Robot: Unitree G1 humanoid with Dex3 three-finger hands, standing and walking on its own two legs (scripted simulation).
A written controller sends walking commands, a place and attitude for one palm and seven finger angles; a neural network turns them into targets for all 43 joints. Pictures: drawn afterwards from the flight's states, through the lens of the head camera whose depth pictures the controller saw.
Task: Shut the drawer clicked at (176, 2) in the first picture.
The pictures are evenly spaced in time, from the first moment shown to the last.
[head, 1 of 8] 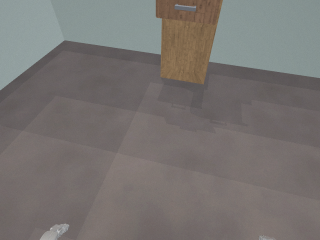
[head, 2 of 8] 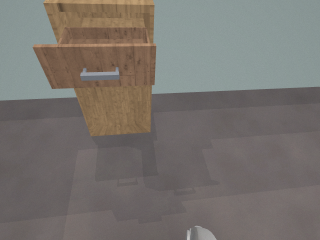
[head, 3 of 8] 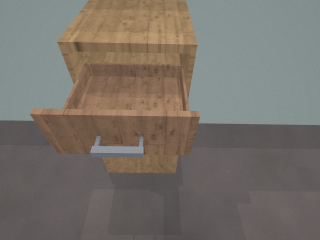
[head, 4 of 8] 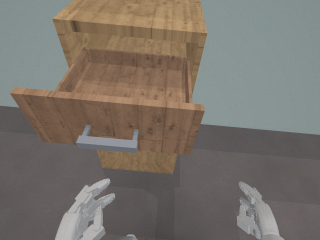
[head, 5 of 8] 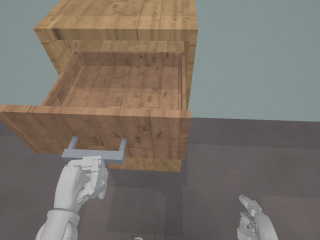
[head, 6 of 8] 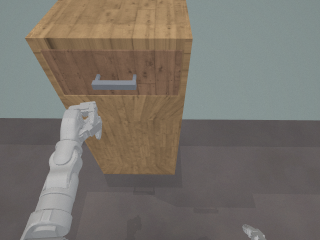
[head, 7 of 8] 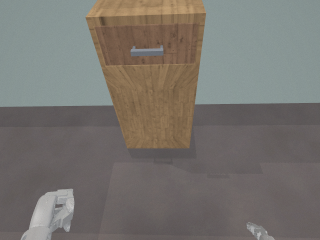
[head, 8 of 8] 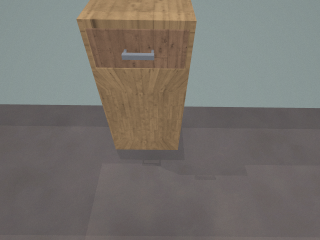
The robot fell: no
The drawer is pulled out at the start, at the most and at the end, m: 0.29 0.29 0.00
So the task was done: yes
